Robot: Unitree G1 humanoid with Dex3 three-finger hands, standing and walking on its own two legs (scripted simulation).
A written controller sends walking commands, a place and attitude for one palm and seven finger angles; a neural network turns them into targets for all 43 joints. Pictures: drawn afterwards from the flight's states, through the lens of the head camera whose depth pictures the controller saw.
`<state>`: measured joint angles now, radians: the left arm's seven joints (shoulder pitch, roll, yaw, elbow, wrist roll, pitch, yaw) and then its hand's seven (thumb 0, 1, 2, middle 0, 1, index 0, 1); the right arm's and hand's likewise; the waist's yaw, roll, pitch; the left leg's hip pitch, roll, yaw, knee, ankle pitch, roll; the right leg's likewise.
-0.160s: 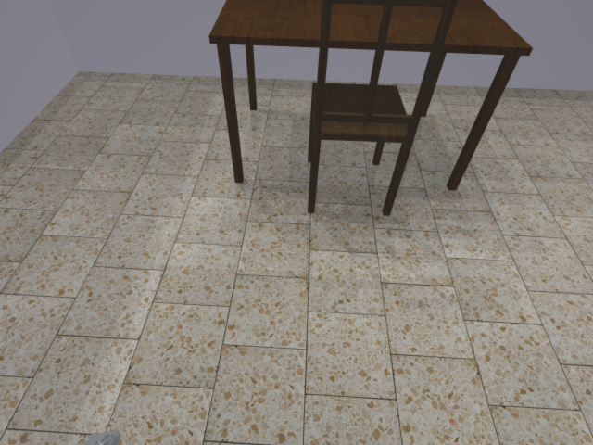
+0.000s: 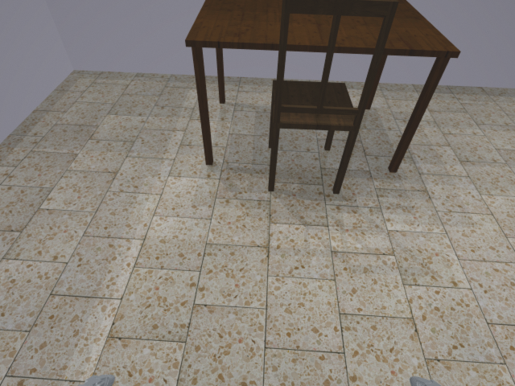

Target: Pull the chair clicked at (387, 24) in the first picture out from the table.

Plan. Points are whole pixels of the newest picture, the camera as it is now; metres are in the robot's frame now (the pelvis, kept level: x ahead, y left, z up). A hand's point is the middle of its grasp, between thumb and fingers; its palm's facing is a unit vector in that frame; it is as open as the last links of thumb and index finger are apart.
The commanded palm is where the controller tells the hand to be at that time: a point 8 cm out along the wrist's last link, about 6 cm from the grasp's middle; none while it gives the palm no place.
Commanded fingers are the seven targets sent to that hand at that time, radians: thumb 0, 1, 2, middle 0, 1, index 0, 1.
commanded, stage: stand and wait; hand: left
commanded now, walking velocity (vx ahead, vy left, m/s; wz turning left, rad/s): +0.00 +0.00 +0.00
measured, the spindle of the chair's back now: (327, 65) +1.27 -0.20 -0.05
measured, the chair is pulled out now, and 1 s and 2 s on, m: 0.00 0.00 0.00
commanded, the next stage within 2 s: look at it before walking up in 0.66 s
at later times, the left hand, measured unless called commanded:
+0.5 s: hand out of the picture +0.04 +0.23 -0.15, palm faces -0.02 -0.94 -0.33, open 7.4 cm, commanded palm none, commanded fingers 0.00 0.90 0.90 -0.20 -0.30 -0.20 -0.30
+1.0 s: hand out of the picture +0.05 +0.22 -0.15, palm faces -0.03 -0.95 -0.32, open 7.4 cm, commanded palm none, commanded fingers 0.00 0.90 0.90 -0.20 -0.30 -0.20 -0.30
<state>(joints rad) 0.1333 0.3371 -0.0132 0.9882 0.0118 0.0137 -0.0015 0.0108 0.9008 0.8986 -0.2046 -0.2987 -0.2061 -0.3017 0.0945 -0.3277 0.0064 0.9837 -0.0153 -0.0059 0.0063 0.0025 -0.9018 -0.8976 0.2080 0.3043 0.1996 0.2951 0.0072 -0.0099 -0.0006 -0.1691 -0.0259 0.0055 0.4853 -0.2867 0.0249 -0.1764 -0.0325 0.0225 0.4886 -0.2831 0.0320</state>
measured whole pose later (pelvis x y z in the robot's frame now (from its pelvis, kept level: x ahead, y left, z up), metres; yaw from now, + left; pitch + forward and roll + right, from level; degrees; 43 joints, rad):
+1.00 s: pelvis -0.02 -0.02 +0.01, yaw +0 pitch -2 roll +0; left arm 0.14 0.33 -0.01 1.08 0.01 0.00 -0.01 0.01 0.90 0.90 -0.21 -0.30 -0.21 -0.30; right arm 0.12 -0.33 0.00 1.11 -0.01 0.00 0.01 0.00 -0.90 -0.90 0.21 0.30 0.20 0.30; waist 0.00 -0.01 0.02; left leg -0.15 0.00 0.00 0.38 -0.20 -0.01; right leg -0.16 0.00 0.01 0.40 -0.20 0.00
